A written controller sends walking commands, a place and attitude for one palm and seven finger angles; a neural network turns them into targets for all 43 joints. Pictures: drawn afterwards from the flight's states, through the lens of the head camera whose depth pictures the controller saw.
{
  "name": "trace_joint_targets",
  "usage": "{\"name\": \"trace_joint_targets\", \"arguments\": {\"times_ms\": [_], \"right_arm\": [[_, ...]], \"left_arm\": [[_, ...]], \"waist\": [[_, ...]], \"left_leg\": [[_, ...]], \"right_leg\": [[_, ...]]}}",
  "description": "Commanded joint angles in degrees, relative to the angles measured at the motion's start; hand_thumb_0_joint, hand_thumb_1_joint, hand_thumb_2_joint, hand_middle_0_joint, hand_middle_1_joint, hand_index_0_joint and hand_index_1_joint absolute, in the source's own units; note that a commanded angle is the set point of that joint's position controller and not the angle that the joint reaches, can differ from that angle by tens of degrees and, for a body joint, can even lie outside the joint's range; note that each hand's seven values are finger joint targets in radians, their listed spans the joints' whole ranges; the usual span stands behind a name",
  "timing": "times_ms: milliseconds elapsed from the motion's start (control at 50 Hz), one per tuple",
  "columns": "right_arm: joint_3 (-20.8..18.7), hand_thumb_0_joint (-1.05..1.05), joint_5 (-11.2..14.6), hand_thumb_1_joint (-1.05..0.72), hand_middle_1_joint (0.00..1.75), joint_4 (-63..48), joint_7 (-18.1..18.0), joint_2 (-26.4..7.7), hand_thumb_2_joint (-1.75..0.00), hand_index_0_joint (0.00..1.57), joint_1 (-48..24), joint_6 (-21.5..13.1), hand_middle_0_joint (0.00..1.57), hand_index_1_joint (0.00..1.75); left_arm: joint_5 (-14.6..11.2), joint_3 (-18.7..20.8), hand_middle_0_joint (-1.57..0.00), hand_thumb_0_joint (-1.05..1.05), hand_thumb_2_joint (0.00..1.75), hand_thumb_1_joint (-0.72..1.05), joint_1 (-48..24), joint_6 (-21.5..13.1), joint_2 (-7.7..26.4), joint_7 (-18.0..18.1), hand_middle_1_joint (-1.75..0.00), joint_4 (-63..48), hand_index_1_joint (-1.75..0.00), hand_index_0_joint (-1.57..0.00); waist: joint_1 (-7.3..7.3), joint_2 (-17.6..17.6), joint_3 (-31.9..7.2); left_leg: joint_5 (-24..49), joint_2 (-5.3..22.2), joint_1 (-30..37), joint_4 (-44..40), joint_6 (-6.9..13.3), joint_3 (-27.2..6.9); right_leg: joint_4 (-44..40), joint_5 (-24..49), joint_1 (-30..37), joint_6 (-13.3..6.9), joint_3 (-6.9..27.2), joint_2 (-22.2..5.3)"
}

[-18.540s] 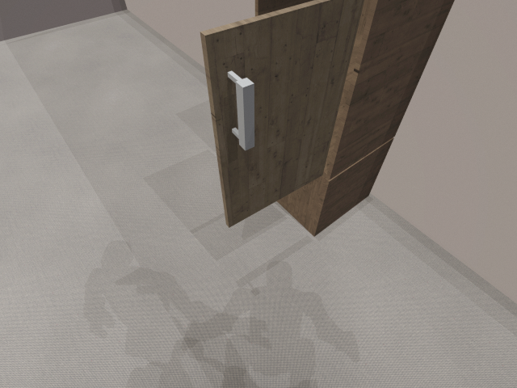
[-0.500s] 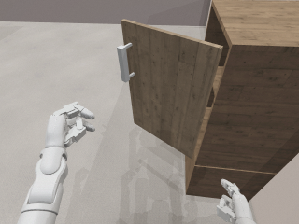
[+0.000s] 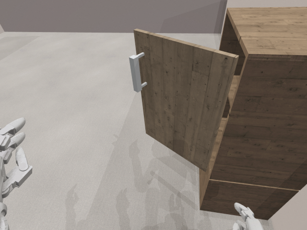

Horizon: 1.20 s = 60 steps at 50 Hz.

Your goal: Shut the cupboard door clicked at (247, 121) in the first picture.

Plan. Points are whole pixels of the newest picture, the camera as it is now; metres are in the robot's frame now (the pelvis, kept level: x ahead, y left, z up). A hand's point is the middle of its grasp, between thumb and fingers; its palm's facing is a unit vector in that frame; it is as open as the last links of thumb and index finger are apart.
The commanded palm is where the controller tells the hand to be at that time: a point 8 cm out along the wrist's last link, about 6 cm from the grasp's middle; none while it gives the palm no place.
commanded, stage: draw the hand back to the body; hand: left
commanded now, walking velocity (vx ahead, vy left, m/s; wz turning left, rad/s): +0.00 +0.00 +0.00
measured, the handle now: (139, 72) +0.68 +0.15 +0.09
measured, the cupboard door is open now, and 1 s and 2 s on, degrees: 58 58 58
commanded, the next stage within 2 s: step back with the hand held close in 0.28 s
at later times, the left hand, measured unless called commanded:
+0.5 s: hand (34, 162) +0.19 +0.27 +0.16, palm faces +0.47 -0.77 -0.43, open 7.4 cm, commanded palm +0.13 +0.30 +0.17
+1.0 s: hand (7, 187) +0.14 +0.30 +0.15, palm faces +0.44 -0.76 -0.47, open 7.4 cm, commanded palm +0.08 +0.32 +0.17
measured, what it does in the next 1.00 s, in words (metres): shifts its weight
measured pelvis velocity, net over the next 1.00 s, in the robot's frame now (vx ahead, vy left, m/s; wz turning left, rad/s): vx -0.07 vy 0.03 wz -0.02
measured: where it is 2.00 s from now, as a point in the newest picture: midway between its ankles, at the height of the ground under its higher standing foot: outside the picture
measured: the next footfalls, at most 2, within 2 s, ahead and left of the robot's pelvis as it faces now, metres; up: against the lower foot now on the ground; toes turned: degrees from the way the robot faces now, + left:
right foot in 1.54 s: -0.09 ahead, -0.12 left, +0.00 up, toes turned +8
left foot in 1.88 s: -0.15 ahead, +0.16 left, +0.00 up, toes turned -2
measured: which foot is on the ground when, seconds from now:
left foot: down 0.00-1.00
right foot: down 0.00-1.00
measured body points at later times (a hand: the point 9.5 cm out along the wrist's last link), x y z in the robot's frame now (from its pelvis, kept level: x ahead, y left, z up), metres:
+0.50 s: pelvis -0.01 +0.00 +0.00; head -0.02 -0.03 +0.45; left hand +0.16 +0.31 +0.19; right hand +0.17 -0.23 -0.09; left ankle -0.02 +0.10 -0.74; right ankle -0.01 -0.11 -0.74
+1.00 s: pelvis -0.07 +0.03 -0.02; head -0.07 +0.03 +0.43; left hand +0.11 +0.34 +0.18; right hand +0.10 -0.22 -0.09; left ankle -0.02 +0.10 -0.74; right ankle -0.01 -0.11 -0.74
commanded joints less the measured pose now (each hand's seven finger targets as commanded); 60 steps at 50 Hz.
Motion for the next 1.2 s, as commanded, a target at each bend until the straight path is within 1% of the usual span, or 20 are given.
{"name": "trace_joint_targets", "arguments": {"times_ms": [0,60,160,240,380,400,420,480,600,640,680,740,800,920,940,980,1040,1100,1140,1180], "right_arm": [[-1.74,0.0,-0.12,-0.9,0.3,-8.79,-0.6,-5.42,-0.9,0.2,-8.17,-4.23,0.2,0.3],[-1.87,0.0,-0.17,-0.9,0.3,-8.97,-0.82,-5.36,-0.9,0.2,-8.24,-4.39,0.2,0.3],[-1.44,0.0,-0.47,-0.9,0.3,-9.51,-0.43,-4.48,-0.9,0.2,-8.9,-4.65,0.2,0.3],[-1.22,0.0,-0.53,-0.9,0.3,-9.3,-0.19,-4.44,-0.9,0.2,-9.06,-4.55,0.2,0.3],[-1.52,0.0,-0.31,-0.9,0.3,-9.76,-0.27,-4.32,-0.9,0.2,-8.7,-3.85,0.2,0.3],[-2.45,0.0,0.13,-0.9,0.3,-11.5,-0.01,-7.18,-0.9,0.2,-8.22,-2.5,0.2,0.3],[-2.48,0.0,-0.1,-0.9,0.3,-10.6,-0.11,-6.36,-0.9,0.2,-7.66,-1.86,0.2,0.3],[-2.73,0.0,-0.12,-0.9,0.3,-10.85,0.16,-6.05,-0.9,0.2,-7.72,-0.66,0.2,0.3],[-3.65,0.0,0.15,-0.9,0.3,-12.6,-0.66,-6.85,-0.9,0.2,-7.3,1.64,0.2,0.3],[-3.7,0.0,0.03,-0.9,0.3,-13.25,-1.22,-7.16,-0.9,0.2,-7.78,2.27,0.2,0.3],[-3.68,0.0,0.12,-0.9,0.3,-14.15,-1.39,-6.82,-0.9,0.2,-7.2,2.99,0.2,0.3],[-4.02,0.0,0.03,-0.9,0.3,-14.32,-1.53,-7.16,-0.9,0.2,-7.13,3.39,0.2,0.3],[-3.89,0.0,-0.04,-0.9,0.3,-14.66,-1.43,-7.53,-0.9,0.2,-6.42,3.24,0.2,0.3],[-3.69,0.0,0.02,-0.9,0.3,-14.7,-1.36,-7.95,-0.9,0.2,-5.99,2.1,0.2,0.3],[-3.78,0.0,-0.16,-0.9,0.3,-14.53,-1.43,-8.4,-0.9,0.2,-6.2,1.81,0.2,0.3],[-3.61,0.0,-0.15,-0.9,0.3,-14.7,-1.4,-8.2,-0.9,0.2,-5.72,1.2,0.2,0.3],[-3.69,0.0,-0.52,-0.9,0.3,-14.41,-1.41,-8.56,-0.9,0.2,-5.57,0.19,0.2,0.3],[-3.59,0.0,-0.59,-0.9,0.3,-14.43,-1.16,-8.07,-0.9,0.2,-5.1,-0.97,0.2,0.3],[-3.81,0.0,-0.74,-0.9,0.3,-13.95,-0.96,-8.07,-0.9,0.2,-4.69,-1.54,0.2,0.3],[-3.43,0.0,-0.88,-0.9,0.3,-13.52,-0.67,-7.04,-0.9,0.2,-4.33,-2.0,0.2,0.3]], "left_arm": [[0.67,2.75,-0.2,0.0,0.9,0.9,-11.91,-3.73,8.78,1.05,-0.3,-9.12,-0.3,-0.2],[0.67,3.49,-0.2,0.0,0.9,0.9,-11.79,-4.0,9.39,1.08,-0.3,-9.36,-0.3,-0.2],[0.51,5.57,-0.2,0.0,0.9,0.9,-8.24,-4.39,10.85,1.09,-0.3,-12.72,-0.3,-0.2],[0.54,6.25,-0.2,0.0,0.9,0.9,-6.89,-3.87,11.24,0.94,-0.3,-12.25,-0.3,-0.2],[0.09,5.21,-0.2,0.0,0.9,0.9,-7.35,-3.67,9.67,0.52,-0.3,-10.61,-0.3,-0.2],[-0.04,11.74,-0.2,0.0,0.9,0.9,-13.14,-5.75,16.91,1.02,-0.3,-13.02,-0.3,-0.2],[0.11,8.18,-0.2,0.0,0.9,0.9,-7.37,-6.15,12.5,0.7,-0.3,-8.72,-0.3,-0.2],[0.38,6.45,-0.2,0.0,0.9,0.9,-4.18,-6.99,11.4,0.83,-0.3,-9.78,-0.3,-0.2],[0.05,9.27,-0.2,0.0,0.9,0.9,-0.35,-7.48,14.38,2.03,-0.3,-15.25,-0.3,-0.2],[0.02,11.58,-0.2,0.0,0.9,0.9,0.04,-7.5,16.84,2.38,-0.3,-17.23,-0.3,-0.2],[-0.17,11.5,-0.2,0.0,0.9,0.9,1.43,-7.3,16.08,2.48,-0.3,-17.08,-0.3,-0.2],[-0.23,13.12,-0.2,0.0,0.9,0.9,2.9,-7.28,16.98,2.58,-0.3,-16.4,-0.3,-0.2],[-0.03,11.39,-0.2,0.0,0.9,0.9,2.69,-7.58,15.01,2.59,-0.3,-16.48,-0.3,-0.2],[1.41,10.45,-0.2,0.0,0.9,0.9,-0.33,-8.59,13.32,2.87,-0.3,-14.89,-0.3,-0.2],[1.95,11.74,-0.2,0.0,0.9,0.9,-1.3,-9.03,14.79,3.02,-0.3,-15.04,-0.3,-0.2],[2.62,10.46,-0.2,0.0,0.9,0.9,-3.47,-9.75,13.32,3.13,-0.3,-15.53,-0.3,-0.2],[3.64,11.86,-0.2,0.0,0.9,0.9,-6.55,-10.74,15.16,3.46,-0.3,-17.55,-0.3,-0.2],[3.82,10.9,-0.2,0.0,0.9,0.9,-6.92,-11.65,13.84,3.56,-0.3,-19.58,-0.3,-0.2],[3.92,12.74,-0.2,0.0,0.9,0.9,-6.02,-12.11,15.64,3.81,-0.3,-19.96,-0.3,-0.2],[3.43,11.89,-0.2,0.0,0.9,0.9,-5.54,-12.59,14.78,3.99,-0.3,-20.47,-0.3,-0.2]], "waist": [[-2.2,-2.76,1.93],[-1.6,-4.24,-0.68],[-0.26,0.4,-5.02],[-0.38,2.0,-1.91],[-0.96,-1.32,-0.48],[-2.9,-1.57,1.25],[-3.28,-4.18,-0.06],[-3.57,-5.99,-3.2],[-3.85,-3.38,-10.78],[-3.53,-1.02,-12.06],[-3.59,-1.56,-12.1],[-3.5,-1.27,-11.43],[-3.85,0.67,-9.08],[-4.35,1.08,-3.25],[-4.29,1.47,-2.61],[-4.55,1.45,-1.42],[-4.41,1.97,-1.97],[-4.68,2.65,-2.55],[-4.55,0.74,-3.09],[-4.86,-2.58,-2.24]], "left_leg": [[10.16,1.74,-3.13,-4.36,-0.4,0.15],[10.41,1.58,-2.41,-4.52,-0.14,0.12],[14.79,1.39,-2.28,-3.96,-0.71,0.29],[15.92,1.73,-3.51,-3.85,-1.21,0.22],[13.1,1.96,-3.37,-4.37,-0.81,0.79],[7.15,3.12,-9.02,-1.62,0.65,-1.06],[6.38,2.82,-8.6,0.45,0.73,-1.49],[7.35,2.6,-7.97,3.56,0.56,-1.42],[22.45,4.79,-8.42,3.4,-0.13,-2.79],[27.22,5.68,-9.59,2.7,-0.29,-3.58],[29.06,6.5,-11.34,2.35,-0.31,-4.04],[24.82,7.29,-14.5,1.58,0.31,-4.73],[17.53,8.47,-19.97,-0.72,0.99,-6.23],[-13.54,9.59,-37.44,-5.75,3.78,-8.38],[-18.94,9.64,-40.25,-6.73,4.15,-8.98],[-24.63,10.16,-43.94,-7.32,4.83,-9.82],[-28.35,10.11,-46.79,-6.49,5.44,-10.31],[-29.08,9.15,-45.55,-3.98,5.17,-9.49],[-27.53,7.55,-42.91,-0.54,4.29,-8.26],[-23.52,5.66,-38.37,3.7,3.02,-6.93]], "right_leg": [[-3.52,4.77,-3.72,0.01,0.14,-0.08],[-3.13,4.83,-1.94,-0.06,0.24,-0.28],[-1.93,9.45,2.3,-0.35,0.49,-0.58],[-2.53,10.26,1.6,-0.55,0.42,-0.25],[-3.23,7.83,0.19,-0.21,0.55,-0.21],[-5.47,8.03,-3.5,-0.75,6.34,-3.16],[-5.96,7.38,-4.8,-1.44,7.32,-5.4],[-5.61,8.69,-6.3,-2.43,9.08,-8.05],[3.62,23.02,-2.29,-1.36,5.45,-6.3],[6.39,25.46,-0.82,-0.63,4.45,-5.03],[8.41,25.93,-0.01,-0.23,4.15,-4.21],[9.06,23.68,0.0,0.1,4.7,-3.77],[10.46,17.83,0.27,0.46,4.52,-2.63],[13.34,8.33,4.89,0.78,5.77,-1.52],[13.52,6.2,5.75,0.84,6.05,-1.25],[15.08,2.77,6.35,1.02,5.83,-0.69],[16.25,0.11,7.66,0.91,6.63,-0.42],[16.21,-2.08,5.22,0.28,7.95,-0.74],[12.7,-4.4,2.01,-0.58,10.43,-2.2],[8.2,-6.36,-4.47,-1.91,13.81,-4.66]]}}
